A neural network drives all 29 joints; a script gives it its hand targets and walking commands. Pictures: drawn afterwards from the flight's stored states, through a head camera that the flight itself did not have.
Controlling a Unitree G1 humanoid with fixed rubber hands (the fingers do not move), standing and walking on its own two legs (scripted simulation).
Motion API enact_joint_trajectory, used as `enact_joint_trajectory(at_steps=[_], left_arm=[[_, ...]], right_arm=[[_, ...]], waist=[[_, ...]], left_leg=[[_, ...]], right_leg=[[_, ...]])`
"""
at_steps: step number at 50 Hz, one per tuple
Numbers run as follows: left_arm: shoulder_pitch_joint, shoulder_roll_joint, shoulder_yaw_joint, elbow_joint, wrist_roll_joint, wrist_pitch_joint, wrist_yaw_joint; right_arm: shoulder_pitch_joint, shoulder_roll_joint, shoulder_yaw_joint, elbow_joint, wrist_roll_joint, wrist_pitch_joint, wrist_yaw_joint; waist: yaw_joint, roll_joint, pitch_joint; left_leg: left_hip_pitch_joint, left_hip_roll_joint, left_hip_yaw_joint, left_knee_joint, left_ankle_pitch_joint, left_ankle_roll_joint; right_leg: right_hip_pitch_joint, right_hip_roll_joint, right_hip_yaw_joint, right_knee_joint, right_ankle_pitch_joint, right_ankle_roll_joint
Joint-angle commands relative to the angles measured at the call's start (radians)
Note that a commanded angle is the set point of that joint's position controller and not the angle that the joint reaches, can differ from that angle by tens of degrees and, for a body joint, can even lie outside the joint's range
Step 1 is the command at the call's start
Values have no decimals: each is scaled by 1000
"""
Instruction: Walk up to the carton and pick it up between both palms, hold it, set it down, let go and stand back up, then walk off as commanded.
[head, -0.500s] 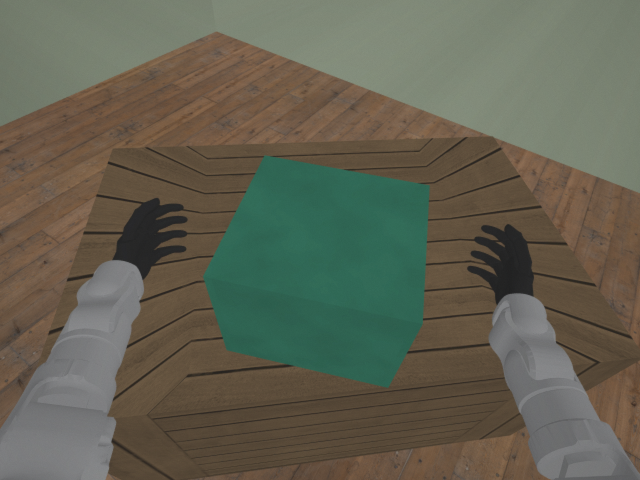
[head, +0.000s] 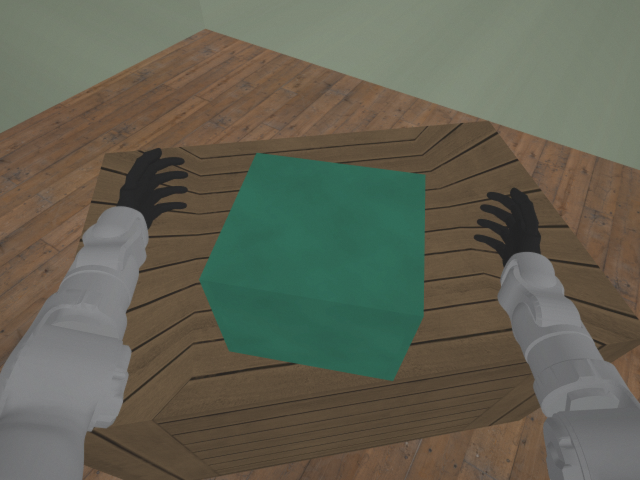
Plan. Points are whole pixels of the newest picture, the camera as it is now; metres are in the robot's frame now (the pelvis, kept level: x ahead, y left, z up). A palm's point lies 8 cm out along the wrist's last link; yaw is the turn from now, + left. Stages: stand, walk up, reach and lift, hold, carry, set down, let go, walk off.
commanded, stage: reach and lift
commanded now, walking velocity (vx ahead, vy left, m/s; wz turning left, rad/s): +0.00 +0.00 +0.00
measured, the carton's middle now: (324, 265) +0.47 -0.04 -0.07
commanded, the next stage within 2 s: none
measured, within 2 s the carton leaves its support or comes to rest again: neither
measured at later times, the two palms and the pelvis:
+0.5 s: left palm (161, 231) +0.46 +0.19 +0.06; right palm (501, 259) +0.37 -0.27 +0.05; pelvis +0.00 -0.01 -0.01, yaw +0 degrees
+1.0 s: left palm (186, 265) +0.46 +0.18 -0.02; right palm (476, 293) +0.36 -0.26 -0.03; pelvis -0.02 +0.00 -0.06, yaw -1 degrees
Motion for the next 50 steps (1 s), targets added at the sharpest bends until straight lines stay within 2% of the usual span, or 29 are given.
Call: enact_joint_trajectory(at_steps=[1,4,5,6,7,9,12,17,18,19,20,24,25,26,27,30,31,34,36,38,39,40,41,42,43,45,46,47,50], left_arm=[[-650,252,-7,-18,-48,-68,12],[-627,220,-19,44,-42,-83,2],[-665,225,-34,5,-43,-86,5],[-622,210,-15,51,-29,-86,-3],[-642,201,-28,54,-3,-85,-5],[-623,181,-25,129,-9,-82,-13],[-593,176,-37,89,16,-101,-17],[-594,146,-28,91,37,-144,-15],[-555,168,-8,133,34,-161,-11],[-605,136,-39,97,20,-170,-4],[-592,144,-29,100,20,-186,-4],[-628,140,-62,193,-19,-234,-11],[-629,146,-64,156,-23,-251,-5],[-632,158,-55,187,-32,-260,2],[-672,175,-82,147,-37,-269,8],[-606,155,-56,234,-32,-283,11],[-656,154,-78,194,-40,-300,11],[-588,161,-11,156,-2,-314,17],[-569,118,-44,244,8,-298,9],[-555,136,-9,267,38,-305,1],[-590,104,-58,224,12,-321,3],[-583,95,-51,165,15,-335,12],[-617,86,-62,138,18,-343,17],[-552,96,-33,209,18,-340,13],[-591,109,-23,168,39,-347,20],[-591,89,-29,195,24,-349,16],[-586,95,-19,132,27,-349,23],[-629,107,-17,94,42,-358,30],[-690,115,-57,170,16,-353,44]], right_arm=[[-616,-174,-6,-127,8,-40,13],[-565,-164,0,6,29,-51,9],[-555,-187,-1,41,43,-46,10],[-544,-151,33,-5,64,-57,5],[-534,-160,34,100,65,-54,11],[-554,-159,57,157,73,-62,11],[-545,-170,36,156,81,-105,6],[-520,-130,21,180,57,-156,-4],[-548,-126,31,135,51,-164,1],[-566,-119,19,119,43,-173,-4],[-571,-100,19,116,47,-176,0],[-595,-83,43,106,23,-203,7],[-575,-100,27,109,12,-207,4],[-589,-104,33,108,-2,-212,4],[-597,-109,-16,142,-25,-224,0],[-556,-62,24,117,-17,-246,1],[-585,-75,-13,127,-27,-262,0],[-530,-102,-31,172,-43,-312,-6],[-521,-100,-24,241,-38,-314,4],[-526,-85,-4,233,-37,-331,2],[-547,-99,-60,235,-65,-350,0],[-534,-87,-38,209,-43,-362,3],[-555,-77,-17,173,-28,-370,9],[-543,-77,-4,217,-21,-373,15],[-555,-87,-14,214,-16,-383,12],[-552,-68,14,248,-22,-379,20],[-577,-95,-4,171,-14,-374,21],[-555,-87,-40,211,-11,-376,19],[-638,-85,-25,193,-11,-356,33]], waist=[[-17,34,-631],[-38,64,-675],[-56,116,-723],[-22,116,-734],[-55,163,-671],[-37,142,-606],[-51,214,-625],[-55,210,-608],[-35,167,-631],[-56,198,-681],[-33,190,-691],[-28,124,-685],[-60,124,-740],[-40,89,-763],[-77,160,-789],[-36,104,-861],[-60,164,-895],[-48,155,-998],[-57,164,-936],[-21,165,-929],[-73,189,-968],[-54,178,-986],[-42,227,-1007],[-24,174,-927],[-31,224,-971],[-31,140,-936],[-8,155,-978],[-21,191,-1015],[-25,205,-982]], left_leg=[[411,20,-58,11,258,-52],[447,19,-65,33,339,-61],[484,14,-62,53,386,-75],[463,4,-54,49,388,-65],[493,14,-65,50,392,-80],[473,11,-68,50,381,-81],[512,5,-76,73,474,-110],[437,-2,-59,69,381,-98],[388,0,-53,83,346,-98],[377,-4,-51,98,365,-105],[351,-4,-57,96,333,-94],[232,-6,-56,144,270,-69],[255,-2,-56,148,247,-63],[231,0,-57,158,244,-59],[216,1,-65,186,251,-78],[160,-10,-49,197,211,-54],[165,-8,-60,219,253,-73],[218,-4,-65,271,366,-87],[192,-7,-74,277,333,-88],[130,-11,-70,290,323,-85],[169,-4,-83,309,356,-100],[189,6,-100,327,364,-106],[199,-8,-89,333,403,-120],[169,-6,-76,329,390,-110],[175,-1,-81,345,428,-116],[106,-8,-71,349,381,-95],[147,-6,-74,336,383,-98],[126,-7,-73,356,367,-107],[85,5,-88,340,237,-105]], right_leg=[[-107,0,-39,-1,294,-17],[-111,3,-55,23,374,-16],[-112,3,-57,20,410,-24],[-115,-6,-42,14,423,-8],[-148,6,-59,17,403,-25],[-135,0,-57,-2,383,-17],[-161,1,-63,1,435,-24],[-155,-6,-51,5,397,-9],[-188,-3,-49,24,374,0],[-197,-3,-67,37,387,-3],[-213,-8,-61,42,321,-9],[-283,-20,-60,119,297,2],[-290,-23,-59,111,274,8],[-285,-21,-60,137,271,4],[-350,-14,-83,162,281,-7],[-329,-19,-53,185,270,0],[-366,-14,-79,201,302,-5],[-348,-4,-78,225,386,10],[-456,4,-93,228,319,11],[-394,-11,-68,251,344,12],[-491,-1,-95,255,314,15],[-516,-6,-95,270,310,22],[-501,-8,-97,260,315,10],[-458,-6,-81,255,324,8],[-496,4,-84,270,336,9],[-465,2,-76,280,325,18],[-481,0,-83,280,298,19],[-491,-4,-71,287,281,15],[-554,-16,-82,284,161,9]])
